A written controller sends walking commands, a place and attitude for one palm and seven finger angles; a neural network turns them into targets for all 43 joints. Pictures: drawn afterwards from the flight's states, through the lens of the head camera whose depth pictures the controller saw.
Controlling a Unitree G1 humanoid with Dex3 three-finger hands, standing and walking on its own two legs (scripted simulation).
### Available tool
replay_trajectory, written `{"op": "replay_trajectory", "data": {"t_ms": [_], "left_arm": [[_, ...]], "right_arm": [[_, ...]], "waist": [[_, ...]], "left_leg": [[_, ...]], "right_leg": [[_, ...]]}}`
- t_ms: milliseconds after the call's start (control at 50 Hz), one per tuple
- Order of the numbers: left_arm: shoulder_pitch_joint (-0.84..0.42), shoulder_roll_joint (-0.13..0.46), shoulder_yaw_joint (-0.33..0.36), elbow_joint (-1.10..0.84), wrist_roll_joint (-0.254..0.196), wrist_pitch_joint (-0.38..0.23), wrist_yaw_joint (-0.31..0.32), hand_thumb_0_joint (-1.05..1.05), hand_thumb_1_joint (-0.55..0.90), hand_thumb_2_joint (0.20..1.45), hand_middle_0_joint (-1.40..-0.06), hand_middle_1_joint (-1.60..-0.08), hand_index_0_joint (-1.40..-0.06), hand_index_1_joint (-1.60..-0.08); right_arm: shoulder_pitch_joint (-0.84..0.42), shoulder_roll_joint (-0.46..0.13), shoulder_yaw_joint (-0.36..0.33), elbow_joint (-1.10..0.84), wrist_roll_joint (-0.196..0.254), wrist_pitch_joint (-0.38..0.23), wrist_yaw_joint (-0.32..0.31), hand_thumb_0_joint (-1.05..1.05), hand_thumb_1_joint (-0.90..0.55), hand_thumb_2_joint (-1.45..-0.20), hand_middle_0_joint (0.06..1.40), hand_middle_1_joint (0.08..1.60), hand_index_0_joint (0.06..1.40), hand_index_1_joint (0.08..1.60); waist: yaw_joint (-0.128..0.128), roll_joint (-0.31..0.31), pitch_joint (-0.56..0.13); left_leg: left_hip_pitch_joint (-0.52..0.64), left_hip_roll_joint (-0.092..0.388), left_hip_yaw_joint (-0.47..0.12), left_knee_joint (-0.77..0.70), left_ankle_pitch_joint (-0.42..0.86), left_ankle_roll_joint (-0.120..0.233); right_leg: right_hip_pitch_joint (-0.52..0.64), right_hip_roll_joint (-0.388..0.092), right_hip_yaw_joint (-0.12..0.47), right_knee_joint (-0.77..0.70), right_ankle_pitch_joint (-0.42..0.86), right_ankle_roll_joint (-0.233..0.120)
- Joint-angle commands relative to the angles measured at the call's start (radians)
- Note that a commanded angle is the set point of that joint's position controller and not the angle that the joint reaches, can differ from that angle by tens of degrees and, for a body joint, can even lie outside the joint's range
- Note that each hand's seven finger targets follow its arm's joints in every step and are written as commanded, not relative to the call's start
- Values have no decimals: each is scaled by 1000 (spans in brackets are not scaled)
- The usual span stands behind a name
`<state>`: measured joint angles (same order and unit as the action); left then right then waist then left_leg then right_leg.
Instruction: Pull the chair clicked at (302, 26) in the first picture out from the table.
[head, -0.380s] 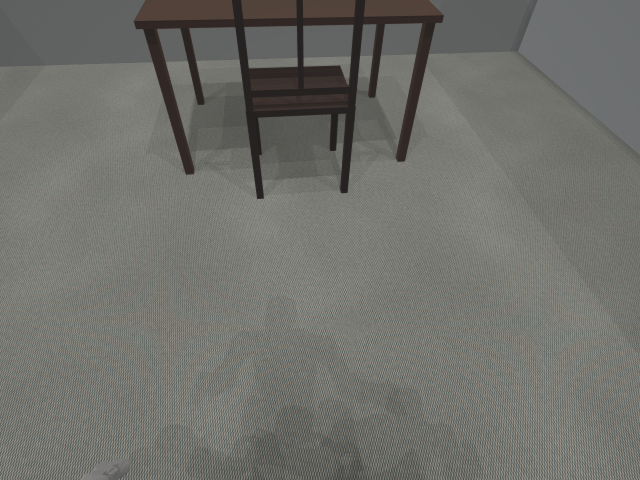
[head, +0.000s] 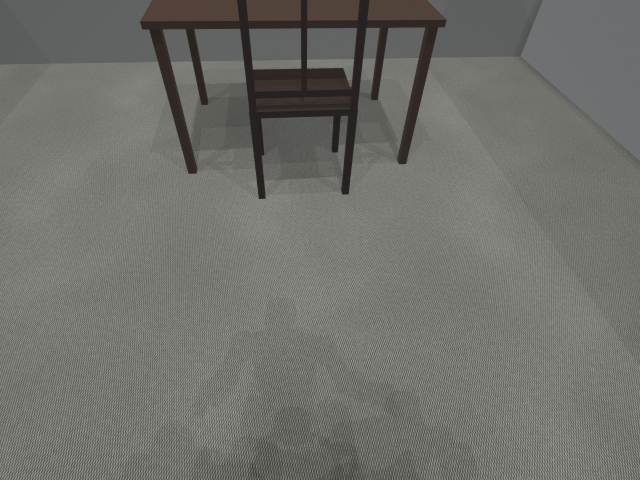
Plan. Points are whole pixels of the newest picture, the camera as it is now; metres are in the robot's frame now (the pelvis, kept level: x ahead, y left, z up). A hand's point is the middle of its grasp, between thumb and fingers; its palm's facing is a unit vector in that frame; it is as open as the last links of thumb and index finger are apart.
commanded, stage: stand and wait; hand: left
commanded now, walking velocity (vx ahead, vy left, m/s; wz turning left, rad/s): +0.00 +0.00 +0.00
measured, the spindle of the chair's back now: (304, 43) +1.50 +0.16 -0.06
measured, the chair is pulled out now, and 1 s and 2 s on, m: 0.00 0.00 0.00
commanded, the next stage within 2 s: look at it before walking up in 0.44 s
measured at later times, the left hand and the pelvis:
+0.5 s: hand out of the picture +0.06 +0.24 -0.15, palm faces -0.03 -0.94 -0.33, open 7.4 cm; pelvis -0.01 -0.01 +0.00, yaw +0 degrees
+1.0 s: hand out of the picture +0.05 +0.23 -0.15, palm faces -0.03 -0.95 -0.32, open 7.4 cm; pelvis -0.02 -0.02 +0.00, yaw +0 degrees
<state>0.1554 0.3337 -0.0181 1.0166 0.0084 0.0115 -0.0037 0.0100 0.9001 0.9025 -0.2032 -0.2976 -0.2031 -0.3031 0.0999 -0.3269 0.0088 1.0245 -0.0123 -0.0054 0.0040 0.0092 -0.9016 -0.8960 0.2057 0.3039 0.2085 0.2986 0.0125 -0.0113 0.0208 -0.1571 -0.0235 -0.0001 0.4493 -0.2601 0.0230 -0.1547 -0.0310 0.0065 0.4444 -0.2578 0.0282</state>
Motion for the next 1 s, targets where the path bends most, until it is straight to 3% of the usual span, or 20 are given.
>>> {"op": "replay_trajectory", "data": {"t_ms": [0,280,400,440,820,980], "left_arm": [[-52,203,51,-60,2,-29,18,0,900,900,-200,-300,-200,-300],[-47,204,47,-9,2,-30,16,0,900,900,-200,-300,-200,-300],[-47,205,48,-4,3,-32,17,0,900,900,-200,-300,-200,-300],[-47,203,47,-1,3,-31,16,0,900,900,-200,-300,-200,-300],[-41,201,47,4,4,-35,16,0,900,900,-200,-300,-200,-300],[-36,202,46,7,3,-37,16,0,900,900,-200,-300,-200,-300]], "right_arm": [[-55,-214,-51,-58,2,-29,-18,0,-900,-900,200,300,200,300],[-31,-218,-45,3,4,-27,-15,0,-900,-900,200,300,200,300],[-23,-217,-46,13,5,-27,-14,0,-900,-900,200,300,200,300],[-27,-215,-44,18,4,-28,-14,0,-900,-900,200,300,200,300],[-22,-208,-44,24,5,-26,-14,0,-900,-900,200,300,200,300],[-18,-209,-43,28,5,-29,-15,0,-900,-900,200,300,200,300]], "waist": [[-10,15,-72],[-9,6,-26],[-9,-6,-37],[-8,13,-26],[-9,1,-20],[-11,4,-52]], "left_leg": [[16,131,-99,-82,248,20],[-4,135,-110,-132,153,14],[2,136,-112,-134,153,11],[-5,135,-112,-142,133,10],[12,138,-103,-141,148,4],[32,141,-101,-137,189,3]], "right_leg": [[14,-84,67,-61,193,-52],[4,-87,84,-109,114,-52],[3,-86,89,-115,108,-53],[-3,-85,89,-119,89,-51],[-14,-88,100,-139,107,-54],[9,-89,100,-132,161,-55]]}}
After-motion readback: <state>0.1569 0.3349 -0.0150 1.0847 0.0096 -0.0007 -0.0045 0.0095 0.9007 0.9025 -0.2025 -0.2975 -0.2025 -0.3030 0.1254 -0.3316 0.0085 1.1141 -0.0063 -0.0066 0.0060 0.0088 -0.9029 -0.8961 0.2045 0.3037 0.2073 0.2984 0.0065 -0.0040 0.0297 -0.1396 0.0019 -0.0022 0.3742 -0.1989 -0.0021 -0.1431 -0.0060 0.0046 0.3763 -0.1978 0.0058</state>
